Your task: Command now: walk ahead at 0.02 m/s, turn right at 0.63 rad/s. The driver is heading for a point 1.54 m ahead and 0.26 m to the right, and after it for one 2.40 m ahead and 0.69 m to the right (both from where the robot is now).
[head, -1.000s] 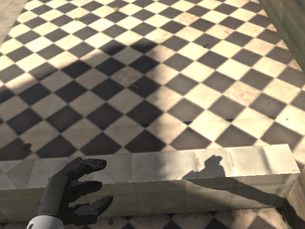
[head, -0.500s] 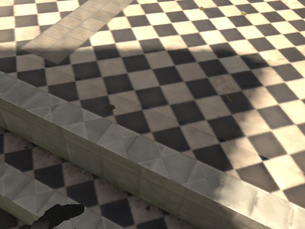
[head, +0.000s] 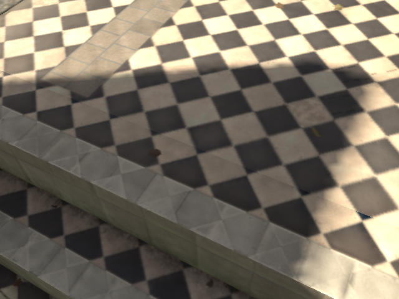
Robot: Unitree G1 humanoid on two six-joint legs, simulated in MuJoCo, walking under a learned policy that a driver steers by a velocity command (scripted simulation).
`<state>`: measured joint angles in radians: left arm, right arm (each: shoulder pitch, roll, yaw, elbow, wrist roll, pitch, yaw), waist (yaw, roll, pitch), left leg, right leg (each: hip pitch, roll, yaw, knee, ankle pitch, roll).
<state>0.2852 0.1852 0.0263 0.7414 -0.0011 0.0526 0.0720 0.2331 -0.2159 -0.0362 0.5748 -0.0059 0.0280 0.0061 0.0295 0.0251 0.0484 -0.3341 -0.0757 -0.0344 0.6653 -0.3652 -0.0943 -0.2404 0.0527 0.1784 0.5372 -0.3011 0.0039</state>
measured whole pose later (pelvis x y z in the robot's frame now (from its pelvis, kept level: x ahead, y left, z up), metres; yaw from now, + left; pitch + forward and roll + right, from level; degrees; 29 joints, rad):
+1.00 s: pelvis +0.23 -0.06 +0.21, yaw -20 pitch -1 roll +1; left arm 0.34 0.23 0.02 0.87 0.06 -0.02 -0.02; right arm 0.11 -0.12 0.01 0.64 0.04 0.00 -0.02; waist -0.07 0.04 -0.01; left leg -1.38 -0.01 -0.17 2.34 -0.05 0.04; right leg -0.24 -0.15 -0.27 0.68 -0.40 0.00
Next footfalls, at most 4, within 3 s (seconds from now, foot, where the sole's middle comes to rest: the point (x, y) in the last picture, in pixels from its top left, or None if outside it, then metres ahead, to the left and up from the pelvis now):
0.66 right None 0.21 -0.17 -0.55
1.32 left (214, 184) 0.62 0.02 -0.33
1.92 right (229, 65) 1.10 -0.02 -0.33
2.28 left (187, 27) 1.32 0.13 -0.33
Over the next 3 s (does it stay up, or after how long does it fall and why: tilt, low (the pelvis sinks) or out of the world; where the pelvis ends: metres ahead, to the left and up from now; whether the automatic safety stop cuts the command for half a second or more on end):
stays up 1.20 -0.02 0.45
